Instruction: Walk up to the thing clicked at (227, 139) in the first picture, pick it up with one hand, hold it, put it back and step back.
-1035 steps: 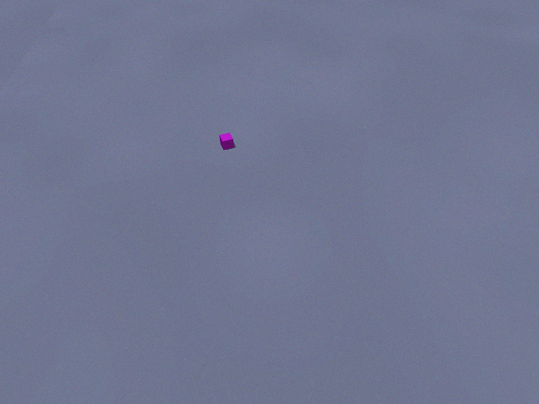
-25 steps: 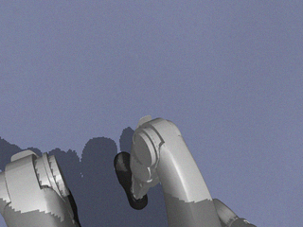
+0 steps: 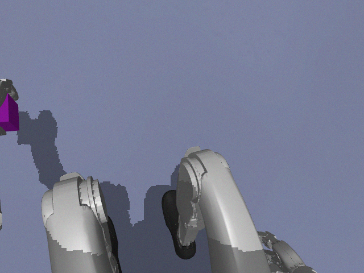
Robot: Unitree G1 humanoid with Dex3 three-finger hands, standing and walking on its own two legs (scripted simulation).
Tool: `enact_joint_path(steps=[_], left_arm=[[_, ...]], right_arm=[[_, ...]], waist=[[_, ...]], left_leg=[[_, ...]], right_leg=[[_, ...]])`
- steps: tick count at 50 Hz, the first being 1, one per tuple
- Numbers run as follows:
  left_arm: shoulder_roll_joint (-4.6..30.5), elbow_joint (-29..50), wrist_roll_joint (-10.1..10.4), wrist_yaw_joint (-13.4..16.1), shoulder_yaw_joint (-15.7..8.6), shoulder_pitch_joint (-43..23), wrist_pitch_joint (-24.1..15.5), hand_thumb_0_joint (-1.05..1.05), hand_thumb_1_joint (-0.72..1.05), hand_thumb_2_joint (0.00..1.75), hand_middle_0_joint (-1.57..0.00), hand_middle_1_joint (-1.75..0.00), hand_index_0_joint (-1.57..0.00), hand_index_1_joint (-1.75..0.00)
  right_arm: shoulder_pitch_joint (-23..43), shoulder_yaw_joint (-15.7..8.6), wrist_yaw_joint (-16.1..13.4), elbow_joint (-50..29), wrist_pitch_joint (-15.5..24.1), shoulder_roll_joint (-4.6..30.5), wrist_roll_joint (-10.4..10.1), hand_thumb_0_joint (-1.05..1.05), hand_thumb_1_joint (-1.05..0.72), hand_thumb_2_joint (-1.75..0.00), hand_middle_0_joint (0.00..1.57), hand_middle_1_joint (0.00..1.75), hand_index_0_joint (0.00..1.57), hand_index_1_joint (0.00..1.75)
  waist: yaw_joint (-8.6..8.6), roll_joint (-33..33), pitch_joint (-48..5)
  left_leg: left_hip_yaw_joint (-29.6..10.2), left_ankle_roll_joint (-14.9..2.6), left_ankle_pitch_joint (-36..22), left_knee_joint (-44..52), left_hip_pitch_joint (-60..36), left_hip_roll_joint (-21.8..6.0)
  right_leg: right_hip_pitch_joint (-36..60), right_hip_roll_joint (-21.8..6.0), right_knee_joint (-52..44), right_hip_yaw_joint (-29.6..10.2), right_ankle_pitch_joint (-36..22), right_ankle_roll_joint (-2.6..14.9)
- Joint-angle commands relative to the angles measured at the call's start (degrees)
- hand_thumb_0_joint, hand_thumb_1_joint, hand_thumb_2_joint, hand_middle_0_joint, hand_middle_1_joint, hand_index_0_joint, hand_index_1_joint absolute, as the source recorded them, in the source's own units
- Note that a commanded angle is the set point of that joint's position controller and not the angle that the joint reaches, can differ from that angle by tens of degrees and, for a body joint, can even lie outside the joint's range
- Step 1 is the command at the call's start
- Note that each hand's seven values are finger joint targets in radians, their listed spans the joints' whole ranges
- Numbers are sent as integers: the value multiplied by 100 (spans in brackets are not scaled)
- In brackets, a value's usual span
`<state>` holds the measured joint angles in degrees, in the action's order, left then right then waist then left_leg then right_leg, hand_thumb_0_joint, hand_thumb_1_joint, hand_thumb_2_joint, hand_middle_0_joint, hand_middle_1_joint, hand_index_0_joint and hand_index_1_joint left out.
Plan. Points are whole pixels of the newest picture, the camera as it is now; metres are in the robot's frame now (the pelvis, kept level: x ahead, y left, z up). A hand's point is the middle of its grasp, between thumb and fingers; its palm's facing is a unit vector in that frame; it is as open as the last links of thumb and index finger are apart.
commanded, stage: lift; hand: left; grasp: from above
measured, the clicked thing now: out of the picture +0.47 +0.32 -0.18
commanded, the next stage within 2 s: hold in 1.74 s
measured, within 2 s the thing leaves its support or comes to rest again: neither
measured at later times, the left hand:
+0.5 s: hand out of the picture +0.43 +0.32 -0.07, palm faces -0.47 -0.07 -0.88, open 9.2 cm
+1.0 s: hand out of the picture +0.36 +0.31 +0.13, palm faces -0.43 -0.10 -0.90, open 9.2 cm
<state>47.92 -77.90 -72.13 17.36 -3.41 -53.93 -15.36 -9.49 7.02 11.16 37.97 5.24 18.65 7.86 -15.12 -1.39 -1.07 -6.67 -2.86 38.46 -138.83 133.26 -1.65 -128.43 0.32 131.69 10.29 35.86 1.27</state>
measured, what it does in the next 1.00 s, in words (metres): rises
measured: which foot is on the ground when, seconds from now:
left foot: down 0.00-1.00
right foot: down 0.00-1.00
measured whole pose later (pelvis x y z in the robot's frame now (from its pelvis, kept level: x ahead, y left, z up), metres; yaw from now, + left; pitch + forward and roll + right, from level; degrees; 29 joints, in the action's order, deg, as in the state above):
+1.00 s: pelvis +0.01 +0.01 +0.22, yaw +7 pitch +27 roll -5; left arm 32.7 -43.3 -58.5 4.2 4.3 -26.3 -6.6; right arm -9.8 -0.1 -0.3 37.4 -1.4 14.2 -2.0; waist -5.4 2.0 -10.4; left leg -1.4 -2.4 34.1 -98.1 91.4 -1.0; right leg -89.3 1.2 94.3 3.9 32.4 0.2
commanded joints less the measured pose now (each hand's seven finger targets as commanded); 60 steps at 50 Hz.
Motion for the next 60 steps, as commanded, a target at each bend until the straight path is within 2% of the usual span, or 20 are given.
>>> enact_joint_path(steps=[1, 5, 6, 7, 11, 17, 19, 22, 24, 25, 28, 32, 34, 39, 41, 44, 45, 48, 54, 60], left_arm=[[1450, 889, 88, 193, -176, -1880, 68, 0, 66, 74, -99, -66, -102, -63], [1379, 1149, 137, 120, -124, -2056, 89, 0, 63, 70, -101, -64, -103, -62], [1216, 941, 163, 87, -81, -1893, 131, 0, 63, 68, -93, -59, -96, -55], [1304, 1086, 186, 63, -138, -1869, 156, 0, 58, 65, -97, -61, -99, -59], [1223, 1367, 422, -163, -138, -1692, 281, 0, 66, 67, -100, -60, -102, -57], [1069, 2180, 717, -564, -157, -1383, 362, 0, 70, 69, -104, -60, -106, -57], [1069, 2416, 802, -681, -203, -1211, 338, 0, 71, 67, -105, -58, -108, -56], [933, 2676, 872, -800, -176, -948, 339, 0, 73, 66, -107, -57, -109, -54], [796, 2833, 926, -854, -138, -873, 319, 0, 73, 65, -107, -54, -110, -52], [923, 2978, 953, -852, -213, -801, 319, 0, 73, 62, -107, -53, -109, -51], [612, 3124, 1098, -931, -57, -422, 362, 0, 77, 60, -108, -52, -112, -49], [512, 3632, 1227, -1016, -9, -220, 440, 0, 76, 57, -109, -48, -112, -45], [441, 3772, 1282, -1043, -10, 119, 496, 0, 79, 56, -111, -46, -114, -43], [285, 4273, 1391, -1073, 26, 393, 650, 0, 78, 62, -110, -53, -113, -50], [164, 4460, 1390, -1072, 105, 413, 707, 0, 77, 64, -111, -52, -113, -50], [130, 4451, 1392, -1063, 85, 870, 812, 0, 78, 63, -110, -52, -113, -50], [-56, 4559, 1419, -1078, 184, 881, 837, 0, 79, 63, -110, -53, -113, -51], [-176, 4606, 1454, -1115, 280, 1089, 912, 0, 77, 65, -110, -54, -112, -52], [-596, 4297, 1508, -1083, 477, 1603, 973, 0, 77, 66, -110, -55, -111, -54], [-802, 4156, 1438, -947, 632, 1693, 934, 0, 73, 67, -108, -55, -109, -55]], right_arm=[[-1157, -529, -145, 34, -58, 1445, -63, 0, -90, -90, 20, 30, 20, 30], [-1177, -574, -210, 17, -114, 1405, -109, 0, -91, -91, 20, 30, 20, 30], [-1223, -589, -219, 10, -118, 1401, -117, 0, -88, -89, 20, 30, 20, 30], [-1234, -609, -231, 15, -141, 1399, -137, 0, -91, -91, 20, 30, 20, 30], [-1276, -726, -281, 13, -216, 1326, -230, 0, -90, -90, 20, 30, 20, 30], [-1381, -919, -365, -80, -363, 1192, -374, 0, -90, -90, 20, 30, 20, 30], [-1353, -999, -409, -97, -408, 1167, -434, 0, -90, -90, 20, 30, 20, 30], [-1358, -1054, -468, -145, -468, 1121, -511, 0, -90, -90, 20, 30, 20, 30], [-1308, -1080, -505, -204, -496, 1092, -540, 0, -90, -90, 20, 30, 20, 30], [-1298, -1079, -535, -247, -517, 1069, -572, 0, -90, -90, 20, 30, 20, 30], [-1192, -1087, -598, -347, -536, 989, -629, 0, -90, -90, 20, 30, 20, 30], [-1097, -1145, -746, -421, -555, 964, -725, 0, -90, -90, 20, 30, 20, 30], [-1000, -1167, -814, -444, -564, 947, -775, 0, -90, -90, 20, 30, 20, 30], [-874, -1179, -970, -466, -579, 818, -860, 0, -90, -90, 20, 30, 20, 30], [-833, -1184, -1044, -451, -577, 786, -897, 0, -90, -90, 20, 30, 20, 30], [-668, -1164, -1147, -479, -573, 741, -957, 0, -90, -90, 20, 30, 20, 30], [-673, -1161, -1176, -476, -569, 703, -960, 0, -90, -90, 20, 30, 20, 30], [-611, -1120, -1278, -409, -534, 627, -1003, 0, -90, -90, 20, 30, 20, 30], [-555, -1069, -1424, -266, -407, 495, -1046, 0, -90, -90, 20, 30, 20, 30], [-592, -1095, -1477, -219, -264, 420, -1063, 0, -90, -90, 20, 30, 20, 30]], waist=[[-35, 2086, -3714], [5, 2298, -3966], [-21, 2194, -3917], [75, 2142, -4009], [230, 2181, -4348], [341, 1825, -4626], [462, 1901, -4784], [545, 1813, -4715], [520, 1766, -4532], [616, 1659, -4664], [637, 1368, -4493], [728, 1413, -4581], [803, 1382, -4392], [825, 1240, -4486], [820, 1350, -4340], [950, 1253, -4087], [902, 1260, -4087], [895, 1075, -3838], [920, 862, -3021], [977, 633, -2707]], left_leg=[[162, 114, -703, 1635, -2837, 177], [157, 125, -793, 1796, -3101, 172], [135, 126, -791, 1838, -3129, 190], [141, 118, -759, 1893, -3130, 199], [209, 102, -874, 2080, -3403, 199], [331, 43, -1039, 2318, -3547, 213], [333, 45, -1082, 2486, -3756, 201], [237, 52, -1105, 2767, -3994, 186], [201, 43, -817, 2977, -3896, 190], [209, 17, -664, 3093, -3944, 178], [246, -25, -357, 3396, -3938, 182], [210, -9, -336, 3838, -4467, 164], [152, 16, -190, 4151, -4707, 143], [212, 34, -710, 4609, -5495, 139], [203, 47, -576, 4950, -5717, 138], [132, 71, -337, 5543, -6171, 114], [167, 73, -430, 5653, -6338, 114], [191, 73, -484, 6070, -6756, 129], [180, 118, -574, 6952, -7419, 98], [358, 129, -894, 7561, -8055, 159]], right_leg=[[1768, 270, -1369, -41, -793, 163], [1793, 242, -1368, -54, -918, 150], [1767, 232, -1386, -47, -913, 157], [1810, 225, -1428, -51, -871, 164], [2015, 205, -1553, -147, -976, 157], [2566, 189, -1940, -328, -1084, 137], [2619, 185, -2028, -389, -1096, 132], [2635, 163, -2179, -408, -1103, 127], [2678, 162, -2308, -420, -928, 124], [2863, 191, -2400, -437, -844, 107], [3213, 222, -2746, -487, -640, 78], [3577, 221, -3106, -531, -653, 63], [3691, 218, -3299, -548, -561, 52], [4381, 222, -3875, -613, -911, 37], [4576, 217, -4122, -641, -826, 29], [5027, 241, -4541, -647, -678, 15], [5157, 238, -4705, -664, -735, 16], [5679, 257, -5192, -704, -763, 11], [6376, 273, -6077, -785, -754, 11], [7261, 279, -6988, -943, -857, 34]])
